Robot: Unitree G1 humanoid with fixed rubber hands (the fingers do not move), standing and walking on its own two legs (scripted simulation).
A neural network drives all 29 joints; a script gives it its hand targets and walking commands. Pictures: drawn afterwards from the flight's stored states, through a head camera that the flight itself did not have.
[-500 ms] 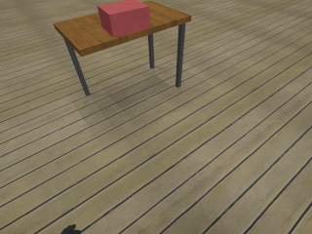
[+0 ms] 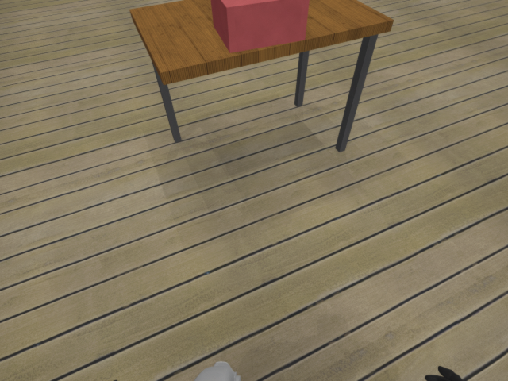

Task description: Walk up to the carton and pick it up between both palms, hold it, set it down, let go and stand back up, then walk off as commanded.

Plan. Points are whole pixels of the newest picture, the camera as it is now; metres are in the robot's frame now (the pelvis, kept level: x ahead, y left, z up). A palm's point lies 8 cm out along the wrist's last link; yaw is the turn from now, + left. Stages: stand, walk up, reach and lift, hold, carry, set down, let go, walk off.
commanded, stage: walk up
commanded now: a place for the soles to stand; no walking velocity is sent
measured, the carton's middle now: (257, 12) +1.25 +0.02 +0.05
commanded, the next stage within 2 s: none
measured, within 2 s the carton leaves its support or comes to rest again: neither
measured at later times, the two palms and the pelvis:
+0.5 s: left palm (153, 324) +0.23 +0.20 -0.06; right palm (473, 280) +0.31 -0.39 -0.09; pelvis +0.21 -0.10 +0.04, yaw +8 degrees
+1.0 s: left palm (207, 182) +0.54 +0.14 -0.06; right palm (450, 193) +0.55 -0.45 -0.12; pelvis +0.47 -0.16 +0.01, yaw +11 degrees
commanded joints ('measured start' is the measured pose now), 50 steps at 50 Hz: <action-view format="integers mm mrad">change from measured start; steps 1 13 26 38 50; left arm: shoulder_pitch -88 256 160 -57 368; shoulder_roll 291 314 245 290 341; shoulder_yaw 104 180 138 113 203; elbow -144 -66 -94 -197 -103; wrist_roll -16 11 2 -40 17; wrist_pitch -17 -52 -24 14 -35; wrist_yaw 3 -7 31 28 6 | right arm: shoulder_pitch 287 -60 -5 398 57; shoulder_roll -401 -271 -218 -413 -214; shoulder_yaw -82 -23 -5 -88 16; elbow -61 -209 -156 -55 -212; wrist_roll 15 -8 12 22 -3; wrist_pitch -10 -43 6 -25 -56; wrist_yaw -70 -65 -58 -150 -99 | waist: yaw -111 204 116 -160 242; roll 175 -115 -91 205 -251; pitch -108 -27 -70 -219 -68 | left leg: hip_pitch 686 -135 -168 931 -71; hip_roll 380 58 -42 535 -38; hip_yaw -954 -207 84 -966 -180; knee -431 108 215 -239 412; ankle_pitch -300 -246 -105 247 -84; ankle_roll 360 95 4 482 62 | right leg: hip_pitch -709 53 199 -851 145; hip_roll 68 -75 -29 69 -73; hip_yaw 351 434 221 511 416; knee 594 -329 -356 873 -223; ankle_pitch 68 125 1025 -46 448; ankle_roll -7 -16 123 92 24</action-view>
